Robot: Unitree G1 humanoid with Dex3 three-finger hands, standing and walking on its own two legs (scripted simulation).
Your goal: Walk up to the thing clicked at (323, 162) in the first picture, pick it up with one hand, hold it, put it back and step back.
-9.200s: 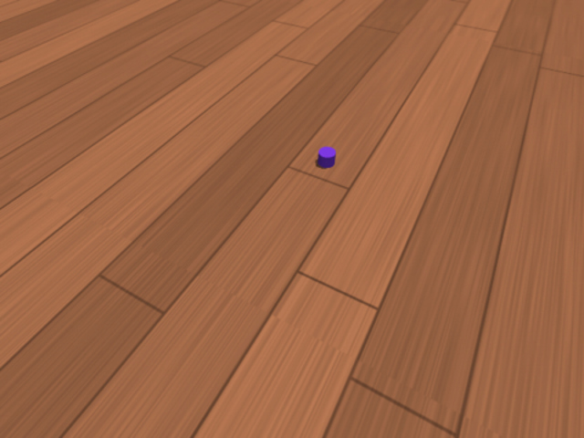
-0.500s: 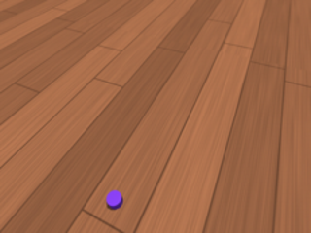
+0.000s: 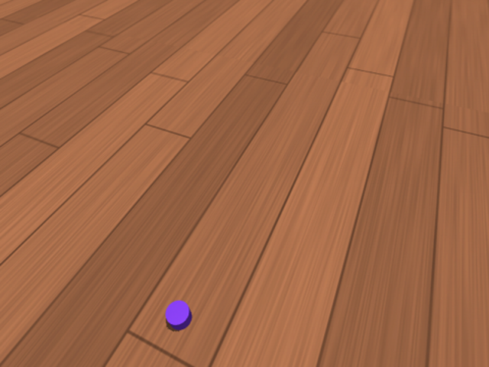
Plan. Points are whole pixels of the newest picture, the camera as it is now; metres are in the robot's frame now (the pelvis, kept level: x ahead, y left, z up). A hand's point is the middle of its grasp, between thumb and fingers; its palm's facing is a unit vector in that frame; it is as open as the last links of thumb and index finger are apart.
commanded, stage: walk up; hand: left
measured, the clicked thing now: (179, 315) +0.42 +0.28 -0.74
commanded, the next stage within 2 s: stand in 0.20 s
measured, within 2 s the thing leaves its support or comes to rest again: neither
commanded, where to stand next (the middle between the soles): +0.04 +0.03 m, yaw +2 degrees
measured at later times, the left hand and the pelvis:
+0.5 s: hand out of the picture +0.07 +0.24 -0.15, palm faces -0.04 -0.94 -0.34, open 7.4 cm; pelvis -0.01 -0.01 +0.01, yaw +0 degrees
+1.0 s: hand out of the picture +0.05 +0.23 -0.15, palm faces -0.03 -0.94 -0.35, open 7.4 cm; pelvis -0.02 -0.02 +0.01, yaw +1 degrees
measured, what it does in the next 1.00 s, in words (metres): stands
